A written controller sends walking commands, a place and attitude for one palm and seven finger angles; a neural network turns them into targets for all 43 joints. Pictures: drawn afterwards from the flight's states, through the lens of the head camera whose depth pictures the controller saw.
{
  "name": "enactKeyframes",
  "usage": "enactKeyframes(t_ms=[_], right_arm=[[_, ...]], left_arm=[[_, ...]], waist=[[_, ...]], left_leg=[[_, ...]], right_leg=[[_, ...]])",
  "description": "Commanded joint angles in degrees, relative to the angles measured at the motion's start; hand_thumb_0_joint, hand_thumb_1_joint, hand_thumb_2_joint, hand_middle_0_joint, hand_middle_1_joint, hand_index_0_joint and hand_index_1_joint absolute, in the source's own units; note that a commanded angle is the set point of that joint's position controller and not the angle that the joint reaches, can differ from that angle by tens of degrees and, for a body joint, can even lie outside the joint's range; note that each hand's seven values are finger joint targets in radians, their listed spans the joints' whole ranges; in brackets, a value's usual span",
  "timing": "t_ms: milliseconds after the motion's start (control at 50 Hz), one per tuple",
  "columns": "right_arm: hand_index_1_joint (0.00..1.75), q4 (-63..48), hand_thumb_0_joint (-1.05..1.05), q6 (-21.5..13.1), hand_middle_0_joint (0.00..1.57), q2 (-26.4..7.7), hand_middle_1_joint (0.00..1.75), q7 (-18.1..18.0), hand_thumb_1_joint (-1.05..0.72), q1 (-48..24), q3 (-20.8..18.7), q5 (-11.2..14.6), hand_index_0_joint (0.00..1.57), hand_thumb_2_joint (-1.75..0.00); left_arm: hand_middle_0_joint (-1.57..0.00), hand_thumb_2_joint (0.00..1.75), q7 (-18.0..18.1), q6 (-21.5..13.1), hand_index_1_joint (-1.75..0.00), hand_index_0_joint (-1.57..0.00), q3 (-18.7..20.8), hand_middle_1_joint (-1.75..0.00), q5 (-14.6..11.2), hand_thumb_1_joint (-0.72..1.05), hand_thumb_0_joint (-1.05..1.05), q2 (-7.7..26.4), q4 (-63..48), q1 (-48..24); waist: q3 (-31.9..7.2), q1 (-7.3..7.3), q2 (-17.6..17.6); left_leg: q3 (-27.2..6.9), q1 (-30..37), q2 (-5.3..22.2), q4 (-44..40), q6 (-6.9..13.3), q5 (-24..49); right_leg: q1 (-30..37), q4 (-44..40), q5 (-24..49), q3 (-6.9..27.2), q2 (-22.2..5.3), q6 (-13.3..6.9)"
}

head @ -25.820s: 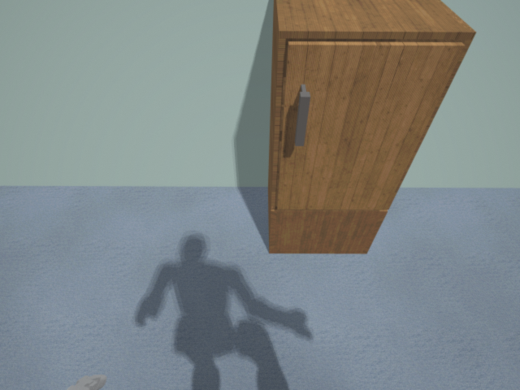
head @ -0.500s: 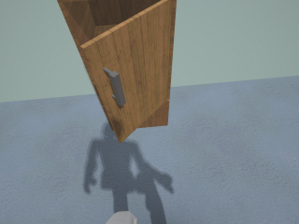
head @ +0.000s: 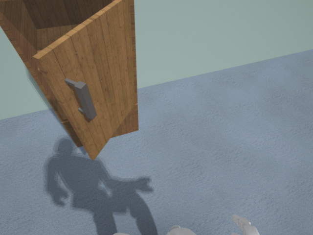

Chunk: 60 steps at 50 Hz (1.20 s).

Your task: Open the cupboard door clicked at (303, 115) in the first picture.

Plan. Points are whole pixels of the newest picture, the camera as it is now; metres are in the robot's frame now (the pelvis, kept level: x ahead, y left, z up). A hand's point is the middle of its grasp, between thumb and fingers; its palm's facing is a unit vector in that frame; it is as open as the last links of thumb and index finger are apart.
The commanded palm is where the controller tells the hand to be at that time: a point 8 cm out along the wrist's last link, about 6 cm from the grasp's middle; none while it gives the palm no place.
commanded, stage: walk to a spot facing it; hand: left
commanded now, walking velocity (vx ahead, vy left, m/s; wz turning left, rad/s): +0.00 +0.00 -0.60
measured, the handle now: (81, 99) +0.46 +0.29 +0.01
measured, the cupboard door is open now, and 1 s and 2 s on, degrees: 43 43 43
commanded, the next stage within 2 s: none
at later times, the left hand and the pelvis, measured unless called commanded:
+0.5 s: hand (116, 218) +0.17 +0.13 -0.16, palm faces -0.34 -0.91 -0.23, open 7.4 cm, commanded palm none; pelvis +0.00 -0.02 +0.00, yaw -20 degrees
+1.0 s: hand (142, 216) +0.18 +0.05 -0.15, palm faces -0.55 -0.80 -0.24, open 7.4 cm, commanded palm none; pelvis +0.02 -0.07 +0.01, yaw -37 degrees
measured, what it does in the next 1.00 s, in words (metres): steps on the spot, turning right: right foot, then left foot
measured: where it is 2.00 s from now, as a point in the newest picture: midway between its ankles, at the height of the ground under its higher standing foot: (221, 229)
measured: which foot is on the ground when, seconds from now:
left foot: down 0.00-0.26, up 0.28-0.52, down 0.54-0.82, up 0.84-1.00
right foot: up 0.00-0.24, down 0.26-0.54, up 0.56-0.80, down 0.82-1.00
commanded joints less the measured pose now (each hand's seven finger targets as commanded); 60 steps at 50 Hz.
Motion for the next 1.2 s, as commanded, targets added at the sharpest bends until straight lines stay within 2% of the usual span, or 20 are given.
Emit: enactKeyframes(t_ms=[0, 120, 200, 240, 280, 460, 480, 520, 540, 620, 740, 760, 780, 800, 820, 900, 1100, 1120, 1160, 1180], right_arm=[[0.3, -3.95, 0.0, -1.06, 0.2, -10.89, 0.3, -0.85, -0.9, 4.6, -2.31, -0.72, 0.2, -0.9], [0.3, -1.81, 0.0, -0.63, 0.2, -13.37, 0.3, -0.19, -0.9, 9.36, -3.22, -0.57, 0.2, -0.9], [0.3, -1.88, 0.0, -0.14, 0.2, -13.87, 0.3, 0.44, -0.9, 8.19, -3.56, -0.03, 0.2, -0.9], [0.3, -5.28, 0.0, 0.19, 0.2, -8.05, 0.3, 0.89, -0.9, 4.92, -2.11, 1.03, 0.2, -0.9], [0.3, -3.77, 0.0, 0.61, 0.2, -9.03, 0.3, 0.33, -0.9, 4.31, -2.55, 1.12, 0.2, -0.9], [0.3, 0.28, 0.0, 0.25, 0.2, -6.25, 0.3, 0.75, -0.9, 12.8, -2.39, 1.06, 0.2, -0.9], [0.3, 1.17, 0.0, -0.29, 0.2, -7.95, 0.3, 0.46, -0.9, 15.72, -2.6, 0.87, 0.2, -0.9], [0.3, -0.17, 0.0, -1.21, 0.2, -16.92, 0.3, -0.35, -0.9, 17.47, -4.06, -0.62, 0.2, -0.9], [0.3, -1.06, 0.0, -1.51, 0.2, -17.07, 0.3, -0.12, -0.9, 15.73, -3.79, -0.76, 0.2, -0.9], [0.3, -2.11, 0.0, -1.51, 0.2, -11.88, 0.3, -0.17, -0.9, 8.3, -2.58, -0.79, 0.2, -0.9], [0.3, -0.15, 0.0, -0.52, 0.2, -13.45, 0.3, 0.52, -0.9, 12.65, -3.96, -0.25, 0.2, -0.9], [0.3, -0.6, 0.0, -0.31, 0.2, -12.86, 0.3, 0.88, -0.9, 11.83, -3.94, 0.02, 0.2, -0.9], [0.3, -1.94, 0.0, -0.13, 0.2, -9.26, 0.3, 1.33, -0.9, 10.22, -3.44, 0.67, 0.2, -0.9], [0.3, -5.3, 0.0, 0.1, 0.2, -6.37, 0.3, 1.74, -0.9, 3.73, -2.36, 0.72, 0.2, -0.9], [0.3, -5.72, 0.0, 0.38, 0.2, -8.64, 0.3, 1.5, -0.9, 1.7, -2.55, 0.64, 0.2, -0.9], [0.3, -2.38, 0.0, -0.23, 0.2, -7.63, 0.3, 2.61, -0.9, 2.31, -3.28, 0.11, 0.2, -0.9], [0.3, -2.4, 0.0, -3.18, 0.2, -6.4, 0.3, 2.47, -0.9, 4.7, -3.01, 0.56, 0.2, -0.9], [0.3, -0.38, 0.0, -3.73, 0.2, -8.34, 0.3, 1.72, -0.9, 10.42, -3.28, 0.59, 0.2, -0.9], [0.3, 1.93, 0.0, -4.13, 0.2, -18.15, 0.3, 0.39, -0.9, 24.34, -5.19, -0.9, 0.2, -0.9], [0.3, 1.39, 0.0, -3.96, 0.2, -18.18, 0.3, 0.19, -0.9, 23.16, -4.79, -0.98, 0.2, -0.9]], left_arm=[[-0.2, 0.9, -0.98, -1.42, -0.3, -0.2, 0.92, -0.3, -0.28, 0.9, 0.0, 4.04, -5.8, -1.53], [-0.2, 0.9, -2.08, -0.91, -0.3, -0.2, -0.47, -0.3, -0.52, 0.9, 0.0, 2.45, -6.29, -5.54], [-0.2, 0.9, -1.84, -1.61, -0.3, -0.2, 0.15, -0.3, -0.52, 0.9, 0.0, 5.27, -4.12, 0.42], [-0.2, 0.9, 0.0, -2.41, -0.3, -0.2, 2.13, -0.3, -0.33, 0.9, 0.0, 16.53, -2.13, 7.25], [-0.2, 0.9, 1.34, -1.84, -0.3, -0.2, 2.07, -0.3, -0.11, 0.9, 0.0, 13.85, -2.71, 3.51], [-0.2, 0.9, 0.92, -0.95, -0.3, -0.2, 1.02, -0.3, 0.01, 0.9, 0.0, 9.95, -5.49, -7.0], [-0.2, 0.9, 0.77, -0.65, -0.3, -0.2, 0.74, -0.3, -0.42, 0.9, 0.0, 8.45, -6.13, -7.93], [-0.2, 0.9, -0.18, -0.6, -0.3, -0.2, -0.41, -0.3, -1.01, 0.9, 0.0, 3.55, -8.74, -7.05], [-0.2, 0.9, -0.81, -1.02, -0.3, -0.2, 0.23, -0.3, -0.29, 0.9, 0.0, 5.11, -8.64, -7.76], [-0.2, 0.9, -1.95, -0.63, -0.3, -0.2, 0.05, -0.3, -0.24, 0.9, 0.0, 2.51, -6.37, -6.33], [-0.2, 0.9, -1.66, -1.72, -0.3, -0.2, -0.46, -0.3, -0.55, 0.9, 0.0, 1.7, -5.31, -3.96], [-0.2, 0.9, -1.48, -2.03, -0.3, -0.2, 0.03, -0.3, -0.37, 0.9, 0.0, 3.61, -4.41, -0.57], [-0.2, 0.9, -0.97, -2.44, -0.3, -0.2, 1.16, -0.3, 0.23, 0.9, 0.0, 8.98, -3.33, 3.25], [-0.2, 0.9, -0.19, -2.35, -0.3, -0.2, 2.39, -0.3, -0.08, 0.9, 0.0, 14.61, -2.04, 7.21], [-0.2, 0.9, 0.52, -2.67, -0.3, -0.2, 2.42, -0.3, -0.5, 0.9, 0.0, 14.38, -2.01, 8.49], [-0.2, 0.9, 0.85, -3.79, -0.3, -0.2, 1.07, -0.3, -0.17, 0.9, 0.0, 7.84, -2.82, 0.49], [-0.2, 0.9, -0.26, -4.77, -0.3, -0.2, 1.54, -0.3, -0.26, 0.9, 0.0, 8.46, -0.94, 1.2], [-0.2, 0.9, -0.49, -4.7, -0.3, -0.2, 1.17, -0.3, -0.36, 0.9, 0.0, 6.79, -1.69, -0.71], [-0.2, 0.9, -1.51, -5.03, -0.3, -0.2, -0.37, -0.3, -0.82, 0.9, 0.0, 1.18, -4.63, -2.08], [-0.2, 0.9, -2.21, -5.48, -0.3, -0.2, 0.32, -0.3, -0.35, 0.9, 0.0, 3.05, -6.02, -5.45]], waist=[[-6.27, -1.78, 13.66], [-5.99, -4.04, 15.27], [-7.05, -0.32, 11.95], [-10.18, 3.66, -16.53], [-9.51, 1.98, -13.87], [-5.75, -4.92, -5.13], [-6.35, -6.36, -1.89], [-5.97, -6.44, 20.65], [-5.47, -6.08, 13.38], [-3.78, -2.35, 13.99], [-8.46, -3.62, 13.03], [-9.29, -1.99, 10.34], [-9.84, 0.3, -3.68], [-6.59, 4.54, -17.24], [-6.14, 4.88, -14.25], [-3.83, -0.69, -6.67], [-3.28, -3.17, -3.1], [-4.58, -6.09, 0.62], [-9.49, -11.22, 23.06], [-5.72, -10.65, 12.56]], left_leg=[[-6.91, 9.11, 17.98, -9.67, 9.97, 31.65], [2.47, 7.37, 16.74, -7.37, 7.17, 29.59], [6.33, 0.14, 14.6, 3.37, 2.11, 19.31], [9.81, -18.19, 3.12, 29.42, -3.4, -22.55], [2.33, -19.62, 5.27, 36.31, -2.68, -17.36], [6.2, 2.81, 0.8, 4.23, -2.66, -2.21], [3.69, 8.84, 2.92, -4.4, -1.68, -0.97], [-24.1, 9.52, 27.7, -20.12, 9.32, -5.77], [-24.29, 2.58, 29.06, -20.53, 12.06, -8.14], [0.09, 4.09, 17.98, -13.5, 6.55, 14.02], [8.43, 6.37, 18.0, -2.8, 3.6, 19.15], [10.53, 2.22, 16.08, 1.36, 1.2, 9.56], [14.87, -10.11, 10.73, 12.33, -1.95, -8.26], [12.9, -22.93, 3.95, 25.69, -3.58, -24.34], [4.45, -25.49, 5.36, 32.65, -2.73, -19.31], [4.11, -19.18, 6.17, 29.41, -3.4, -5.1], [5.75, 2.64, 0.51, -0.12, -2.56, 0.29], [4.96, 14.24, 1.96, -5.82, -2.12, 0.06], [-27.91, 26.76, 28.56, -19.53, 7.71, -21.53], [-30.18, 20.77, 30.93, -21.81, 11.43, -22.75]], right_leg=[[-8.78, 18.08, -1.65, -5.04, -6.77, 2.74], [2.51, -1.96, 2.03, -12.66, -6.76, 1.57], [18.53, -20.07, 14.87, -12.53, -6.94, -0.95], [27.83, -29.11, 43.7, 18.18, -30.48, -12.03], [24.31, -26.88, 34.53, 15.83, -25.53, -14.41], [4.44, -25.26, 16.76, 10.89, -16.29, -8.33], [-0.79, -22.32, 11.43, 8.98, -13.57, -5.91], [-10.76, 4.06, -8.45, -6.34, -2.83, 0.5], [-7.23, 12.77, -6.76, -3.73, -6.46, 0.12], [-5.35, 11.29, 0.53, -9.27, -8.84, 2.0], [10.73, -15.86, 8.21, -15.42, -5.9, 0.31], [17.35, -22.56, 11.83, -13.95, -6.8, -0.71], [26.54, -29.81, 9.22, 1.33, -17.77, -4.73], [27.03, -35.65, 9.54, 20.36, -29.25, -11.54], [24.65, -37.17, -0.87, 23.23, -29.19, -14.0], [17.51, -35.56, 3.43, 10.33, -20.57, -11.17], [7.83, -30.36, 1.65, 11.89, -16.27, -10.51], [0.15, -25.11, 1.25, 8.73, -13.0, -8.07], [-17.48, 7.93, -8.62, -7.15, -2.73, -2.09], [-19.75, 14.99, -5.98, -4.57, -7.8, -2.37]])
